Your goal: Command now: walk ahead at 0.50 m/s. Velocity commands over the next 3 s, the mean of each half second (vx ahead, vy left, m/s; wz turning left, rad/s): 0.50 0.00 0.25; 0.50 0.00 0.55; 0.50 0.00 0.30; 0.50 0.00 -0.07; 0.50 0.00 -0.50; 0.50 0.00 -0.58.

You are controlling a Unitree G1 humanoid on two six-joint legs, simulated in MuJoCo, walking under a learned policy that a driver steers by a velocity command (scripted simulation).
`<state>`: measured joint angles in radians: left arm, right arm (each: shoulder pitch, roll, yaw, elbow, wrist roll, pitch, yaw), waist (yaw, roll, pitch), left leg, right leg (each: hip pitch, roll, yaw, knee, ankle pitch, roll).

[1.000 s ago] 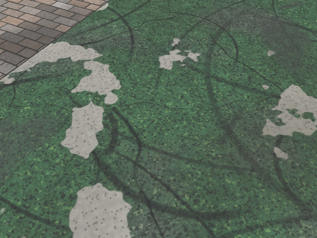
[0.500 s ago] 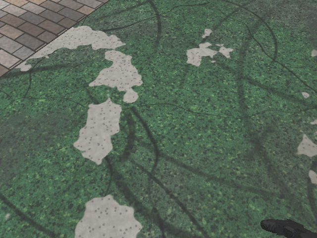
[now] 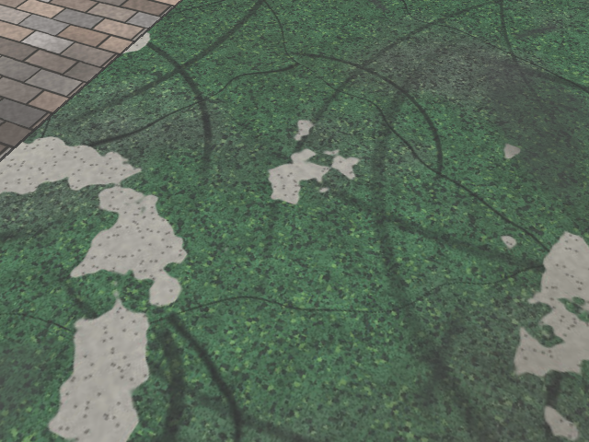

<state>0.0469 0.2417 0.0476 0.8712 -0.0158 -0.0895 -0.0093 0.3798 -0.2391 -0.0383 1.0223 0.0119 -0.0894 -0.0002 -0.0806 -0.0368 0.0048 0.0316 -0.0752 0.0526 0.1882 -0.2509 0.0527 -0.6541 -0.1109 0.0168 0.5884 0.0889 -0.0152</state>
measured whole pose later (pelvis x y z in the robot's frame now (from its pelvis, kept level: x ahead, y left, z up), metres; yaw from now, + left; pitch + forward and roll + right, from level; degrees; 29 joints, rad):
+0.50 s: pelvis +0.29 -0.04 +0.00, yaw +10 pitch +1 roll -2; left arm 0.32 0.24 0.06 0.98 0.01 -0.10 0.02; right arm 0.14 -0.25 -0.07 0.89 0.02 -0.04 0.02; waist 0.05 0.03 0.01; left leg -0.70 0.12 -0.05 0.77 0.04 0.04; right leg 0.03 0.04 -0.22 0.21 -0.25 -0.03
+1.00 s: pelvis +0.55 +0.08 +0.00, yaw +27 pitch +2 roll -1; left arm 0.02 0.28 0.07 0.77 0.01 -0.10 0.01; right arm 0.32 -0.25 -0.08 0.80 0.02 -0.06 -0.01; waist -0.06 -0.04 0.03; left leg -0.14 -0.11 -0.11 0.33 -0.22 0.10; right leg -0.67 -0.09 0.10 0.68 -0.01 0.05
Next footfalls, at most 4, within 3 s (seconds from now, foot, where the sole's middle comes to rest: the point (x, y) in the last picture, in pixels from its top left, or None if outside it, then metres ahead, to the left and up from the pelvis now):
0.12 right None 0.26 -0.14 -0.78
0.66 left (227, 433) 0.52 0.14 -0.78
1.16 right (247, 298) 0.87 0.08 -0.78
1.68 left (111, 285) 0.94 0.44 -0.78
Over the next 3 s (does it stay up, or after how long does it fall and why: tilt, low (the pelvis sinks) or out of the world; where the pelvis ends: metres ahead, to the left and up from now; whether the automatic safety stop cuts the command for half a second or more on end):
stays up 1.52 0.57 0.00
